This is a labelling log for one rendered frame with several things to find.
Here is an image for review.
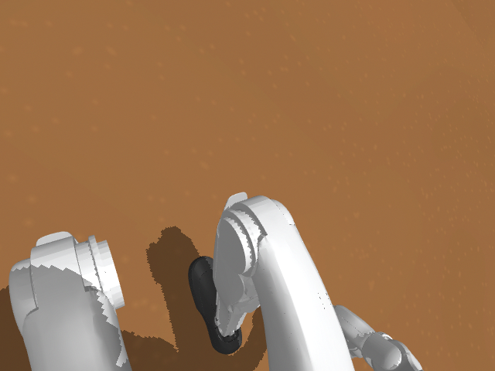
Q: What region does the right robot hand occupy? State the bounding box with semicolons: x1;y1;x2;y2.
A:
333;305;375;359

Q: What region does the right robot arm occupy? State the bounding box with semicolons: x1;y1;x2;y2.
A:
361;332;424;371

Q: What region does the right robot foot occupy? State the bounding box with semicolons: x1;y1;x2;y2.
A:
188;256;242;355

